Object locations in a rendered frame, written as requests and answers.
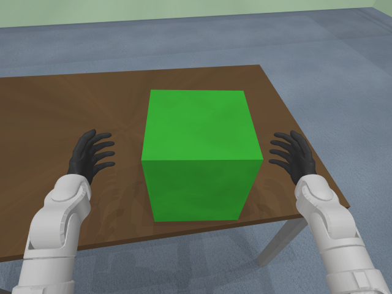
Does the carton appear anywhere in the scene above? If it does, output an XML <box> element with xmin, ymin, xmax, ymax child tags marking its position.
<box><xmin>141</xmin><ymin>89</ymin><xmax>263</xmax><ymax>222</ymax></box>

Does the table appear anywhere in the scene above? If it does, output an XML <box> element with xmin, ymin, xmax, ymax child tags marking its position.
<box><xmin>0</xmin><ymin>64</ymin><xmax>350</xmax><ymax>294</ymax></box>

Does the right robot forearm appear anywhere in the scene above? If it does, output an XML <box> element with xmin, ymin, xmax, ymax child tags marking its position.
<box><xmin>295</xmin><ymin>175</ymin><xmax>391</xmax><ymax>294</ymax></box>

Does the left robot hand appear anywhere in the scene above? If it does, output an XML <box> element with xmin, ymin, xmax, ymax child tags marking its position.
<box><xmin>67</xmin><ymin>129</ymin><xmax>115</xmax><ymax>185</ymax></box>

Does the left robot forearm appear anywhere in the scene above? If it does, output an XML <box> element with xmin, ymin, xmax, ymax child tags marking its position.
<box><xmin>12</xmin><ymin>174</ymin><xmax>91</xmax><ymax>294</ymax></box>

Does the right robot hand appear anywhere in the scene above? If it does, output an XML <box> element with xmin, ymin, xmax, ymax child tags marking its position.
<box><xmin>269</xmin><ymin>130</ymin><xmax>317</xmax><ymax>185</ymax></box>

